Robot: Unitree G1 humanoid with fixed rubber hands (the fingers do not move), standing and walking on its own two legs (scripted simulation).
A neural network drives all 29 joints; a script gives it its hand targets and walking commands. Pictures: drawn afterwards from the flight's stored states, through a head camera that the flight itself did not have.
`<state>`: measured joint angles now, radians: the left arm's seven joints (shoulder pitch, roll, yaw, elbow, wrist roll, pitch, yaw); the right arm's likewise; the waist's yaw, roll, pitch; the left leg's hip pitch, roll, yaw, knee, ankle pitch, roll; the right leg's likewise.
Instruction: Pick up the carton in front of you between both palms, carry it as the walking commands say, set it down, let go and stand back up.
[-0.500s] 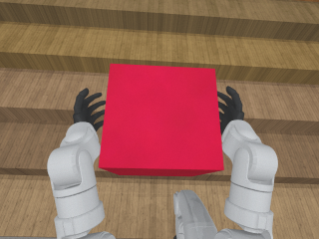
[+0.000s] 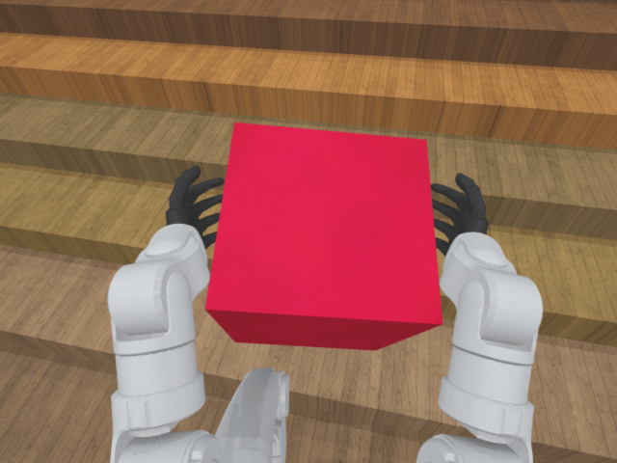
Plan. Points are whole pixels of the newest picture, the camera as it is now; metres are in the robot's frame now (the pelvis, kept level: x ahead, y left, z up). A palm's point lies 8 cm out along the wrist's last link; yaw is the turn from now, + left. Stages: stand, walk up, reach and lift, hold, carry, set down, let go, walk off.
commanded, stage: carry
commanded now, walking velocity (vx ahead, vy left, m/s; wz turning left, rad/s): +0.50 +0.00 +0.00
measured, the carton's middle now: (316, 255) +0.36 +0.03 +0.09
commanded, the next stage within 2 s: none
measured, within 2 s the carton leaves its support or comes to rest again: neither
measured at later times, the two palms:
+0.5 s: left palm out of the picture +0.68 +0.13 +0.28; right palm out of the picture +0.67 -0.18 +0.30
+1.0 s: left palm out of the picture +1.02 +0.11 +0.42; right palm out of the picture +1.01 -0.19 +0.41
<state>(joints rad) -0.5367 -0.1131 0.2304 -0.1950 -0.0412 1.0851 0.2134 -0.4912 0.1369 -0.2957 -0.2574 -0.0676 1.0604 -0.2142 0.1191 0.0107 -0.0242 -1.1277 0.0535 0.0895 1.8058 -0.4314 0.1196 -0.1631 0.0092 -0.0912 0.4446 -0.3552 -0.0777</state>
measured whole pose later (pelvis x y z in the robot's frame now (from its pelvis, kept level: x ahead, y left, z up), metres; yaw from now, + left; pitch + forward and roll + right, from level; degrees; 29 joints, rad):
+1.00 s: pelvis +0.68 -0.01 +0.26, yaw +0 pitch +5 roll +4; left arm -0.56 -0.12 0.32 -0.17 0.01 1.17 0.21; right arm -0.60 0.11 -0.27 -0.13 -0.03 1.16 -0.23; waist -0.06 0.00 -0.08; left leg -0.86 0.02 0.19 1.11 -0.36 0.13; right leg -0.01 -0.14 -0.11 0.40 -0.23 -0.04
